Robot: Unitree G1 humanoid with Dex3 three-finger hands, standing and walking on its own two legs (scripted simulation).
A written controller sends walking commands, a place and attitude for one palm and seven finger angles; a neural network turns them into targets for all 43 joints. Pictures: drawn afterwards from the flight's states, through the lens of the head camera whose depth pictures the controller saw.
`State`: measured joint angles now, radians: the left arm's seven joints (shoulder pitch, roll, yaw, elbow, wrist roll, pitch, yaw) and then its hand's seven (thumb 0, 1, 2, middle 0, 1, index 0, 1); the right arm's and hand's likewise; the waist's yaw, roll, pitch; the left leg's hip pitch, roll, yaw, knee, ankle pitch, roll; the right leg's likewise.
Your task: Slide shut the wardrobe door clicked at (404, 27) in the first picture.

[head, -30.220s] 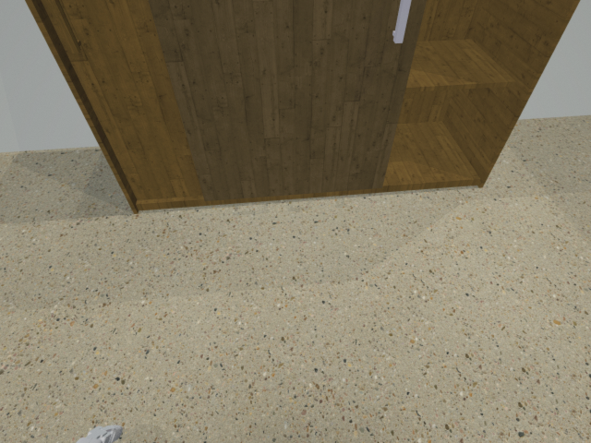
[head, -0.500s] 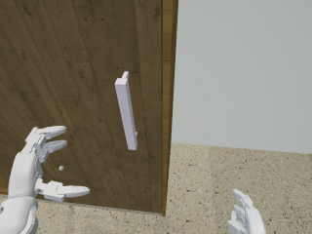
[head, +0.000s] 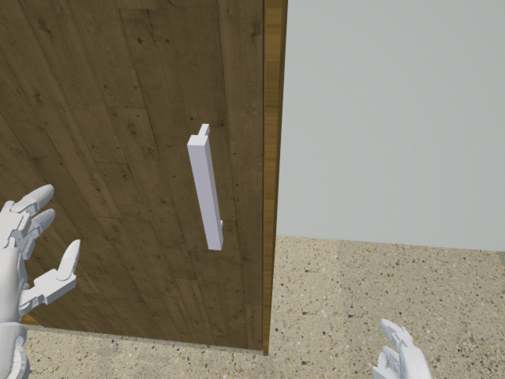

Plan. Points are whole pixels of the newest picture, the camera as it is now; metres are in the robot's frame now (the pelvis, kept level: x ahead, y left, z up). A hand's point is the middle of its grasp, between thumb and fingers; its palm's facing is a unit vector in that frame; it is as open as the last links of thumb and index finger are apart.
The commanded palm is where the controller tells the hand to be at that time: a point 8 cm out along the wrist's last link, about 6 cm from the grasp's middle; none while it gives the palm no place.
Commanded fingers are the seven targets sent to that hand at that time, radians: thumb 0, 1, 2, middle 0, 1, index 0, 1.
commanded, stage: draw the hand back to the body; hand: left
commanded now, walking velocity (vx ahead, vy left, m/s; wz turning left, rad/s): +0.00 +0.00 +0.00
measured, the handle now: (211, 192) +0.38 +0.13 +0.11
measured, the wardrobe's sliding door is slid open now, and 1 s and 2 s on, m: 0.00 0.00 0.00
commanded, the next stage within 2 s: step back with the hand held close in 0.38 s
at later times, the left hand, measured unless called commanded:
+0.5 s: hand (56, 273) +0.18 +0.27 +0.16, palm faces +0.46 -0.81 -0.37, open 7.4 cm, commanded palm +0.13 +0.30 +0.17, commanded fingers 0.00 0.90 0.90 -0.20 -0.30 -0.20 -0.30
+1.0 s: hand (21, 299) +0.15 +0.29 +0.15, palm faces +0.39 -0.80 -0.46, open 7.4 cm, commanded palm +0.08 +0.32 +0.17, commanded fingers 0.00 0.90 0.90 -0.20 -0.30 -0.20 -0.30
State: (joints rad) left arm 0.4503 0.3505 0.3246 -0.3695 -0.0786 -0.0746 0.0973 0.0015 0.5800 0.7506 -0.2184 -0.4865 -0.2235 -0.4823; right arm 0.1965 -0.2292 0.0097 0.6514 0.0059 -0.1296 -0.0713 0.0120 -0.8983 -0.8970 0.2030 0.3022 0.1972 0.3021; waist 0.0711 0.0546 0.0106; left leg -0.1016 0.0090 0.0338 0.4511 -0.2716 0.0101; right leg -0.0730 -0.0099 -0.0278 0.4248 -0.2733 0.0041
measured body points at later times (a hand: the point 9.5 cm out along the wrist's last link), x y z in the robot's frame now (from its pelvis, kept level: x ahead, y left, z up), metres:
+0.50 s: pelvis -0.01 +0.00 +0.00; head -0.03 -0.02 +0.45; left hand +0.15 +0.31 +0.18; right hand +0.19 -0.22 -0.08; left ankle -0.01 +0.11 -0.74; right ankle -0.02 -0.12 -0.74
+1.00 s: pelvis -0.06 +0.03 -0.01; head -0.04 +0.04 +0.44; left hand +0.12 +0.33 +0.18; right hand +0.11 -0.22 -0.08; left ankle -0.01 +0.11 -0.74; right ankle -0.02 -0.12 -0.74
